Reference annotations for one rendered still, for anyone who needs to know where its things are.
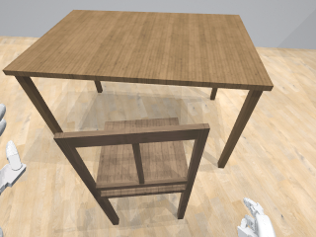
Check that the table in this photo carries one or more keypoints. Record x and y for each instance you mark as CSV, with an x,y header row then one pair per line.
x,y
159,48

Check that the chair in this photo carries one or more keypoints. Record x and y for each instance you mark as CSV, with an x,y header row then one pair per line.
x,y
139,157

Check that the right robot hand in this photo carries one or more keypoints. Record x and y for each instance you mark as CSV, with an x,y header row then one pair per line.
x,y
260,225

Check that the left robot hand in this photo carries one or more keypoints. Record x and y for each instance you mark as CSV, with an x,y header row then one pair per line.
x,y
11,172

